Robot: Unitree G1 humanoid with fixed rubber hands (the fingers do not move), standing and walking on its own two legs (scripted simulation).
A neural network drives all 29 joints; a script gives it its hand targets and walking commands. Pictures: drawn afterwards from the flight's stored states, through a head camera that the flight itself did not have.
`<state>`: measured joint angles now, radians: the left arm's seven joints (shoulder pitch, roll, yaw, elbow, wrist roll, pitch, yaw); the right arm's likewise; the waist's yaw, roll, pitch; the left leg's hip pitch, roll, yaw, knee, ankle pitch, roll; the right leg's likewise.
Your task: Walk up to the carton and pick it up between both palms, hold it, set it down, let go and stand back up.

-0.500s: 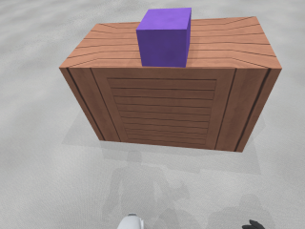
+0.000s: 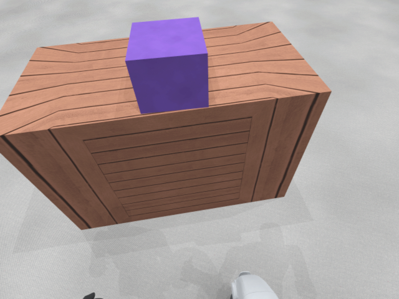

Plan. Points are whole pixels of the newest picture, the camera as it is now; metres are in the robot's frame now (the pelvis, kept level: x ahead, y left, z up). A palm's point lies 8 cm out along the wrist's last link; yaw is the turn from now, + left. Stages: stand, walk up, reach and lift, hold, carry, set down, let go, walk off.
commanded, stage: walk up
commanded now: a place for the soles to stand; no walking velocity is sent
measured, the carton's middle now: (170, 64) +0.81 +0.04 +0.05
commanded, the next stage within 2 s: none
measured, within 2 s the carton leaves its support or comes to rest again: neither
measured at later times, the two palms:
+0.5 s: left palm out of the picture +0.16 +0.32 -0.10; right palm (307, 284) +0.16 -0.22 -0.12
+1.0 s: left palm (55, 255) +0.27 +0.34 -0.09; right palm (271, 246) +0.25 -0.16 -0.12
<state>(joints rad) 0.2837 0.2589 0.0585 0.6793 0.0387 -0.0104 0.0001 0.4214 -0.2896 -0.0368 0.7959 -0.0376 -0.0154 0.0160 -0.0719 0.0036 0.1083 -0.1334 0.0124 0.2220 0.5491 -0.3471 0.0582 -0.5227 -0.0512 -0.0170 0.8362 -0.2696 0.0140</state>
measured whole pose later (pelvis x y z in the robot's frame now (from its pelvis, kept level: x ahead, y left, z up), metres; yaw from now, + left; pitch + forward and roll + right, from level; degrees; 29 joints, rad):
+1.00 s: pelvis +0.17 +0.09 +0.00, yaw -2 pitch -2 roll +1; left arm 0.26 0.22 0.02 0.70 0.00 0.02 0.00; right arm 0.29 -0.26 -0.01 0.70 0.00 0.01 0.00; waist -0.01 0.04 0.06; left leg -0.27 0.05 0.04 0.57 -0.26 -0.03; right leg -0.26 -0.02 -0.03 0.60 -0.30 -0.01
